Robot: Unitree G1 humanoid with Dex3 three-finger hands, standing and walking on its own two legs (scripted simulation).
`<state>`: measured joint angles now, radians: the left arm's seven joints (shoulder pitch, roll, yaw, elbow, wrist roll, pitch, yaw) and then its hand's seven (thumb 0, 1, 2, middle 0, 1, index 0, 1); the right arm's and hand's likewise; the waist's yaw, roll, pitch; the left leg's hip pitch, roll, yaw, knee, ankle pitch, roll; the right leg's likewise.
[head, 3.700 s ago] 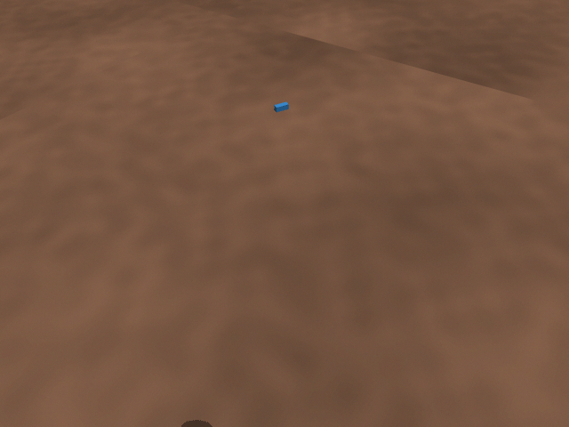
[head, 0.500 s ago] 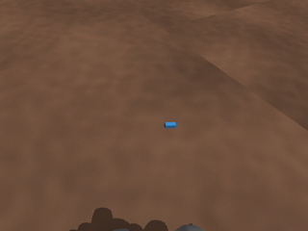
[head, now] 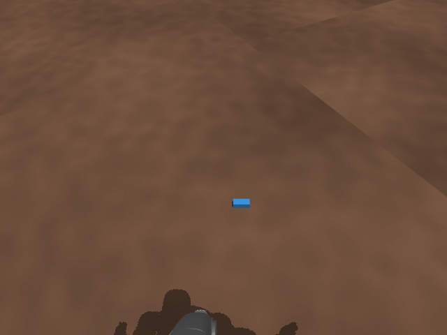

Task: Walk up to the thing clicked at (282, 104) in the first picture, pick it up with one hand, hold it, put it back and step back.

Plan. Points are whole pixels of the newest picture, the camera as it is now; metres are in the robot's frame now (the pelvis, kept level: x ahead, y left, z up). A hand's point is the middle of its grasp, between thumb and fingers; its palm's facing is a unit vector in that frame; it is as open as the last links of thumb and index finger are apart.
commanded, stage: walk up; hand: left
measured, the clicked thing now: (241, 203) +0.83 +0.04 -0.74
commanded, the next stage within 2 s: none
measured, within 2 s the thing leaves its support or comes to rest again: neither
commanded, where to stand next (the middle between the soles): +0.47 -0.23 m, yaw +5 degrees
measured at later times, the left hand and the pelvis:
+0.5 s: hand (180, 276) +0.25 +0.16 -0.14, palm faces -0.03 -0.92 -0.40, open 7.4 cm; pelvis +0.16 -0.14 -0.02, yaw +0 degrees
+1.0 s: hand (232, 245) +0.34 +0.05 -0.16, palm faces +0.00 -0.95 -0.30, open 7.4 cm; pelvis +0.31 -0.22 +0.00, yaw +3 degrees
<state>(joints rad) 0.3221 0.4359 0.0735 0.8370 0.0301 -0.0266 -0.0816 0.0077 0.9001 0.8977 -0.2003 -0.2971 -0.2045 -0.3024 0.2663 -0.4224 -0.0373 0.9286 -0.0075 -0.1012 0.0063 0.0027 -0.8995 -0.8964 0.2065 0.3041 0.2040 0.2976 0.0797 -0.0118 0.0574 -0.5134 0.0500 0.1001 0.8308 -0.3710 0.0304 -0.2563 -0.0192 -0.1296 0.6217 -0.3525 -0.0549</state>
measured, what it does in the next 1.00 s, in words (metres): walks ahead: left foot, then right foot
